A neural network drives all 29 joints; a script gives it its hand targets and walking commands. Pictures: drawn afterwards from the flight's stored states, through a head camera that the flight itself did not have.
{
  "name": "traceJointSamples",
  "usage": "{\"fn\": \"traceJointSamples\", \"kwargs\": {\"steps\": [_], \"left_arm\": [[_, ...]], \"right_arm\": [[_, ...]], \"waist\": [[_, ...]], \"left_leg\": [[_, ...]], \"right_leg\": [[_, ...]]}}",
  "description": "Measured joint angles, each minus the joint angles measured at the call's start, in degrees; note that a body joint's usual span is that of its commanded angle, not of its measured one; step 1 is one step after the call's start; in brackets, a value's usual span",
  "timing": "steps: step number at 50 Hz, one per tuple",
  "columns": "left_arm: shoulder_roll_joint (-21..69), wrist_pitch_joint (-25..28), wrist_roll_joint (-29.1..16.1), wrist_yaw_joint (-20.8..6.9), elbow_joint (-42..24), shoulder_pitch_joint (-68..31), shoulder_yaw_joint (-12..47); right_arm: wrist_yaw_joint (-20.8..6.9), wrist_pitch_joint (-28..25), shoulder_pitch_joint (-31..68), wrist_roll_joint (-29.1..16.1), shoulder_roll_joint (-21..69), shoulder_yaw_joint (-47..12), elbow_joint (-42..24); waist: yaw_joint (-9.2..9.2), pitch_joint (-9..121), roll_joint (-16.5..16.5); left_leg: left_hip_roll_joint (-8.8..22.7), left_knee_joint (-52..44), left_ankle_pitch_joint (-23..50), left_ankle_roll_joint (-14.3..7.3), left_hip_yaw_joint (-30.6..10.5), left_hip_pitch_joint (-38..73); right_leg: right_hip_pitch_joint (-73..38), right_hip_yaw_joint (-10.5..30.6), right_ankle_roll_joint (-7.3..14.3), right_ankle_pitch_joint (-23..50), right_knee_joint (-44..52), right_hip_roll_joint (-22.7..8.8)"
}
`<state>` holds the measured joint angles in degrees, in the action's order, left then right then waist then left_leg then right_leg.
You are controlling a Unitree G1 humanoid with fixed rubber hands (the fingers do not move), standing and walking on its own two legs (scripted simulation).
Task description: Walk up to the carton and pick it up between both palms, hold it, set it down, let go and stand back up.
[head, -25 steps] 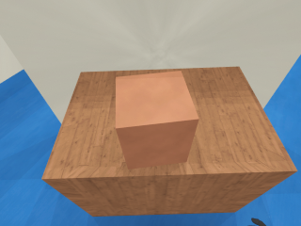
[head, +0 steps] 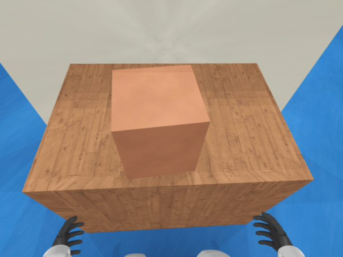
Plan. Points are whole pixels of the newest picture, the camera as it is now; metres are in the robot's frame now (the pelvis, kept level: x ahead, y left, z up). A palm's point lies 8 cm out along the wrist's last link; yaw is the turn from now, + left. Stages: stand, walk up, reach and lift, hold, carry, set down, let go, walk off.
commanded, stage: reach and lift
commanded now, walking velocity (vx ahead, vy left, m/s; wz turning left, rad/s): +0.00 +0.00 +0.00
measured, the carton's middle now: (157, 125) +0.44 +0.06 +0.00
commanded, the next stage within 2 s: none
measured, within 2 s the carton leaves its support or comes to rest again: neither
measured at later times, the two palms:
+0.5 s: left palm (66, 239) +0.16 +0.26 -0.05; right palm (271, 239) +0.15 -0.21 -0.05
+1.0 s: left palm (66, 234) +0.16 +0.25 -0.03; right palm (264, 229) +0.17 -0.19 -0.03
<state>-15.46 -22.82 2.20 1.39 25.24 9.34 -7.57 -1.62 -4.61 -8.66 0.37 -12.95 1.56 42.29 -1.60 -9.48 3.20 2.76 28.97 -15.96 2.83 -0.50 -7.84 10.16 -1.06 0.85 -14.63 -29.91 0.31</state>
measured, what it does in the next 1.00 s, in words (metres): stands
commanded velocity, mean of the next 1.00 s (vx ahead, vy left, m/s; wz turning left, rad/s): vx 0.00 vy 0.00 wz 0.00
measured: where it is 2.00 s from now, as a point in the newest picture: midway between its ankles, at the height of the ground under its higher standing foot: outside the picture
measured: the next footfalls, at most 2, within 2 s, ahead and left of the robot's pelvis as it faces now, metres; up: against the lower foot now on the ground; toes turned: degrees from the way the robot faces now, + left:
none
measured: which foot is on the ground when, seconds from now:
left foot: down 0.00-1.00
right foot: down 0.00-1.00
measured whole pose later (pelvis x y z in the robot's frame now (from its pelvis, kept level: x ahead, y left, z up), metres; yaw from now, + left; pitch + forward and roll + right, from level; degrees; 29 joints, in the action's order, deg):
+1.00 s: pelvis +0.02 +0.02 +0.01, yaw -1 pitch -5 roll -1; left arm -11.2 10.0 -6.7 5.8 17.3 22.1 1.3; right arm -3.1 -17.6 -20.3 -9.9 -9.6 -1.2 25.8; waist -2.8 -4.3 0.6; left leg 2.1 21.3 -14.0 1.2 1.5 -2.3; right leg 4.0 0.7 -0.7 -10.9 -19.9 -0.2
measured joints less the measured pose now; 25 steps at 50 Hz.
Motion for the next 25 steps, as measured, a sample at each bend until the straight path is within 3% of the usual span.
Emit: {"fn": "traceJointSamples", "kwargs": {"steps": [10, 25], "left_arm": [[-1.8, 6.9, -4.8, 0.6, -1.2, 3.5, 2.1], [3.7, 14.7, -5.5, 2.6, -3.9, 5.2, 4.5]], "right_arm": [[0.5, -0.7, -4.6, 0.7, 3.8, 0.6, -5.8], [-1.0, -3.2, -5.6, -2.4, 3.3, 0.7, -9.9]], "waist": [[-1.02, 1.2, -0.8], [-1.14, 4.0, -1.3]], "left_leg": [[-0.1, -4.9, 2.7, -0.2, 0.7, 2.3], [-0.7, -8.7, 4.0, -1.4, 2.9, 4.5]], "right_leg": [[-1.9, 0.5, -0.1, 2.5, 4.2, -0.1], [-3.6, 2.4, -1.3, 4.7, 8.5, -0.6]]}}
